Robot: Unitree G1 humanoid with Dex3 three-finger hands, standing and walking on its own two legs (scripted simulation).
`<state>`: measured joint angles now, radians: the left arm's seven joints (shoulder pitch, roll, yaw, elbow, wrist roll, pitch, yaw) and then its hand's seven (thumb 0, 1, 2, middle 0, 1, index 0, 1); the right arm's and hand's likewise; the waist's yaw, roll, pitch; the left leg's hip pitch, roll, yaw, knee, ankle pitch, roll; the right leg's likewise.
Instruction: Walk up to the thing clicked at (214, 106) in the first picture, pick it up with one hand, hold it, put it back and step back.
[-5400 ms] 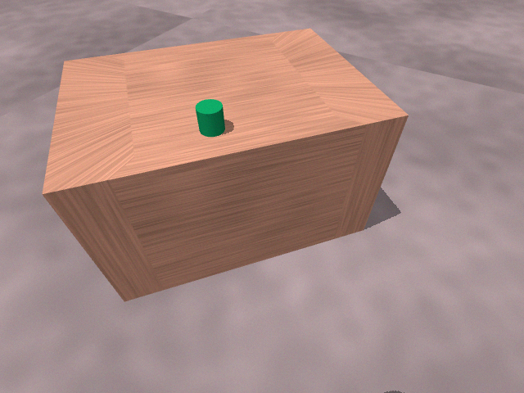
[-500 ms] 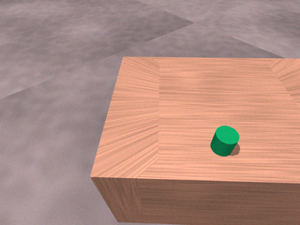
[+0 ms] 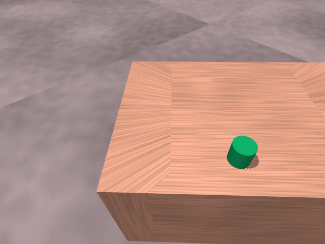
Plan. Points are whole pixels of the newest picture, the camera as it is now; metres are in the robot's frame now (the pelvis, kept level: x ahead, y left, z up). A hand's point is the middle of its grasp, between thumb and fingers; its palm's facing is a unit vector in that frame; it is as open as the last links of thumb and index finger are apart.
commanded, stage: stand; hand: right
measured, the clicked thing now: (241, 152) +0.44 -0.24 -0.09
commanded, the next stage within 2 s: rise first in 0.70 s
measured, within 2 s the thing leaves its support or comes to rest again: neither
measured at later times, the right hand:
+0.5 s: hand out of the picture +0.07 -0.25 -0.16, palm faces -0.04 +0.94 -0.33, open 7.4 cm
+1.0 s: hand out of the picture +0.15 -0.24 -0.14, palm faces +0.15 +0.94 -0.31, open 10.0 cm
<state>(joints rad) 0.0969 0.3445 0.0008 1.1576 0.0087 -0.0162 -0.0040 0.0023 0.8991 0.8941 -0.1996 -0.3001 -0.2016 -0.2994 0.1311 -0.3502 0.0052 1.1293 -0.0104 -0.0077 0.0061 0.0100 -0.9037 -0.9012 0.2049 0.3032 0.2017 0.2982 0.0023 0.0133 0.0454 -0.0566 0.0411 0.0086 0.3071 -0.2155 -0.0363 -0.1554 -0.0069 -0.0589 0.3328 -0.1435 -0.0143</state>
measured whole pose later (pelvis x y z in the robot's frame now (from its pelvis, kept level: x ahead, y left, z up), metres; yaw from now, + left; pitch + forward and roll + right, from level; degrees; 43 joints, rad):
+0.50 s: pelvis +0.00 +0.00 +0.00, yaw +0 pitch -2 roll +0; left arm 0.09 0.34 0.00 1.15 0.01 -0.02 0.00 0.00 0.90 0.89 -0.20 -0.30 -0.20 -0.30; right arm 0.13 -0.35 0.01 1.12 -0.01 -0.01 0.00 0.01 -0.90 -0.90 0.20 0.30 0.20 0.30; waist 0.00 0.01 0.05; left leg -0.05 0.04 0.01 0.30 -0.22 -0.03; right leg -0.15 -0.01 -0.06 0.33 -0.15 -0.01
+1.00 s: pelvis -0.01 +0.01 -0.01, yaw +0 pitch +2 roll +0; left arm 0.04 0.29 0.08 0.92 -0.06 -0.09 0.05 0.01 0.60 0.60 -0.08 -0.14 -0.08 -0.14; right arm 0.03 -0.30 -0.09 0.91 0.06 -0.09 -0.06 0.01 -0.60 -0.60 0.12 0.14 0.11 0.14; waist 0.00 0.00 0.07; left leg -0.23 0.03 0.02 0.47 -0.27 -0.02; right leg -0.32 -0.02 -0.04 0.47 -0.18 -0.01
